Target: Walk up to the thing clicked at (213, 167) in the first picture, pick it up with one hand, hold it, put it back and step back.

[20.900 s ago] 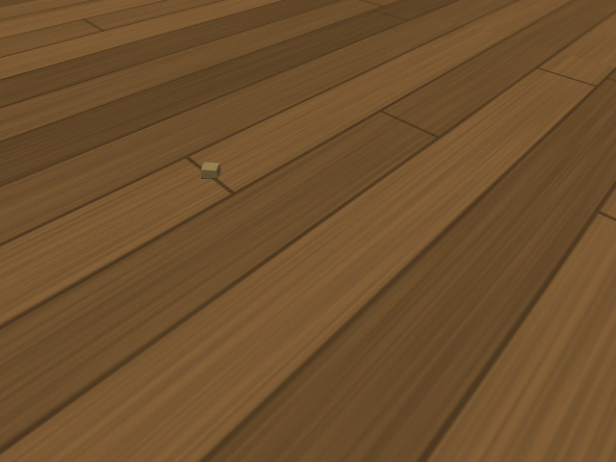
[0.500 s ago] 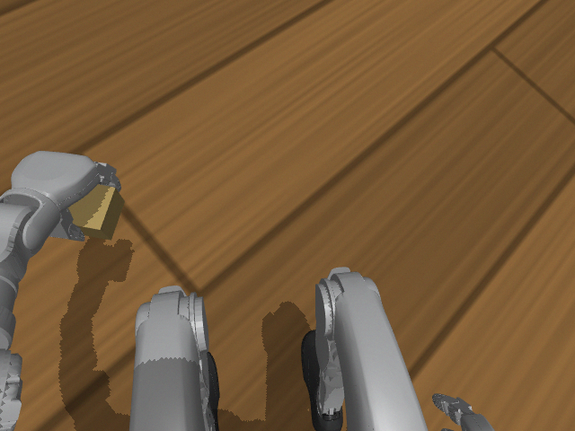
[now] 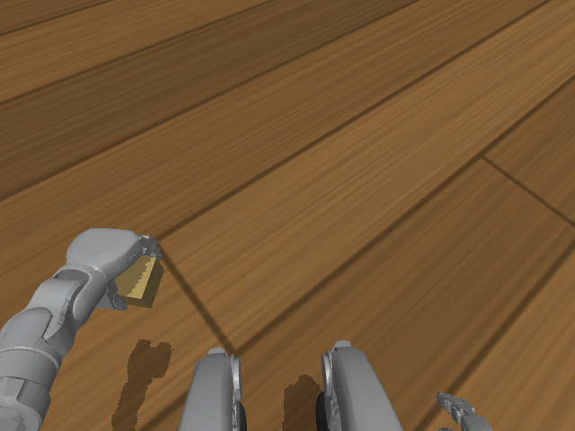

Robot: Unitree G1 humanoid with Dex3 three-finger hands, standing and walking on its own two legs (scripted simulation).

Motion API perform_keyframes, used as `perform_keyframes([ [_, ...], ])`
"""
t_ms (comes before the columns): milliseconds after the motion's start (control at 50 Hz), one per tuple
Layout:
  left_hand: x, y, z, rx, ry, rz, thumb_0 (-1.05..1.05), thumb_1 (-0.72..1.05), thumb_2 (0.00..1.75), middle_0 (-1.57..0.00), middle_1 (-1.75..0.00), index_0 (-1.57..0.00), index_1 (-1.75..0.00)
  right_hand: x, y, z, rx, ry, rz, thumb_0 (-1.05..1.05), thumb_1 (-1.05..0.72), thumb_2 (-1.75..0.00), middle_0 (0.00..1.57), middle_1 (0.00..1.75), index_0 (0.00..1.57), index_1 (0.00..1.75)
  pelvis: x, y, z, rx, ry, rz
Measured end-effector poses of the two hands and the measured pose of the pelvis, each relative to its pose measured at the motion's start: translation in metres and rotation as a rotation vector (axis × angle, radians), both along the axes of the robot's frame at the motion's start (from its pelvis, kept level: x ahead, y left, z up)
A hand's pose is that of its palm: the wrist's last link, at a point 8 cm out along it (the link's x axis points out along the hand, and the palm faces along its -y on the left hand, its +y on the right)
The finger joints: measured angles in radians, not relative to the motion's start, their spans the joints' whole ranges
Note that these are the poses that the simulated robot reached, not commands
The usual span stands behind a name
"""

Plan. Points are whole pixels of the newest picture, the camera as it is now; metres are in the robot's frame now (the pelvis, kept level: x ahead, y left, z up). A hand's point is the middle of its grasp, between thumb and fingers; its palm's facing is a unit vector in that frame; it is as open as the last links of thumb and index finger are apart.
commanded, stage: lift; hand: left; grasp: from above
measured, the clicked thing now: (128, 279) +0.38 +0.24 -0.10
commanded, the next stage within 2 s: hold in 0.64 s
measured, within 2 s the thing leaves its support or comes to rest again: neither
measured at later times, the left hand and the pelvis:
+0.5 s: hand (99, 244) +0.37 +0.23 +0.05, palm faces -0.47 +0.01 -0.88, open 9.2 cm; pelvis +0.04 +0.00 +0.12, yaw +0 degrees
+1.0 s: hand (88, 211) +0.38 +0.22 +0.10, palm faces -0.48 +0.02 -0.88, open 9.2 cm; pelvis +0.07 +0.00 +0.15, yaw +0 degrees
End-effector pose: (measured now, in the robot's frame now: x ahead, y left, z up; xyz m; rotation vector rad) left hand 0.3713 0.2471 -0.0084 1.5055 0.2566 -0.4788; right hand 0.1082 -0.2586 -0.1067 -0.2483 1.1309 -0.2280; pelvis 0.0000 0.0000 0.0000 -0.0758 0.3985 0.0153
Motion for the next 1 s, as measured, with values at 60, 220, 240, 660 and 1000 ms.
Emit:
perform_keyframes([
  [60,-0.005,0.0,0.021,0.003,0.007,0.011,-0.04,0.1,0.4,-0.77,-0.35,-0.85,-0.3,0.001,0.001,0.021,0.003,-0.017,-0.008,0.01,-0.91,-0.9,0.2,0.3,0.2,0.3,0.004,0.0,0.021,0.005,-0.029,0.002],
  [220,-0.013,-0.006,0.062,0.006,0.025,0.005,-0.04,0.1,0.4,-0.77,-0.36,-0.84,-0.31,0.004,-0.003,0.066,-0.001,-0.042,-0.025,0.01,-0.91,-0.9,0.2,0.3,0.2,0.3,0.017,-0.001,0.065,0.018,-0.091,0.003],
  [240,-0.013,-0.007,0.066,0.007,0.025,0.002,-0.04,0.1,0.4,-0.77,-0.36,-0.84,-0.32,0.004,-0.003,0.071,-0.002,-0.043,-0.027,0.01,-0.91,-0.9,0.2,0.3,0.2,0.3,0.019,0.0,0.07,0.02,-0.098,0.003],
  [660,0.009,-0.02,0.135,0.007,0.035,0.0,-0.04,0.11,0.4,-0.76,-0.36,-0.84,-0.31,0.027,-0.004,0.13,0.023,-0.048,-0.06,0.01,-0.91,-0.9,0.2,0.3,0.2,0.3,0.053,0.001,0.134,0.048,-0.197,-0.014],
  [1000,0.016,-0.025,0.168,0.009,0.028,-0.018,-0.04,0.1,0.4,-0.77,-0.34,-0.85,-0.29,0.056,-0.008,0.151,0.032,-0.08,-0.061,0.01,-0.9,-0.89,0.2,0.3,0.2,0.3,0.07,-0.002,0.154,0.058,-0.253,-0.016],
])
